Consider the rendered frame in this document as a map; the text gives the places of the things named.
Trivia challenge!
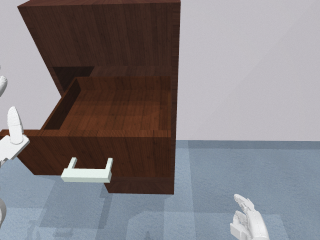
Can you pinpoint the right robot hand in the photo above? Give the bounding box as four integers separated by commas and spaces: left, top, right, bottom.
230, 194, 269, 240

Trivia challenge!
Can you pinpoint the cabinet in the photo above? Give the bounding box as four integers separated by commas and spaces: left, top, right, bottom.
17, 0, 181, 195

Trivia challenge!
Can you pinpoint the left robot hand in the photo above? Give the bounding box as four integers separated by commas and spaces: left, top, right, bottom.
0, 66, 30, 168

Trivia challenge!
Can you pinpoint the handle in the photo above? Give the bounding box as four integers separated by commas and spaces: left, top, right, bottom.
61, 157, 113, 183

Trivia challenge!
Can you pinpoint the drawer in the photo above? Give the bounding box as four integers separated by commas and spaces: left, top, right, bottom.
0, 76, 171, 178

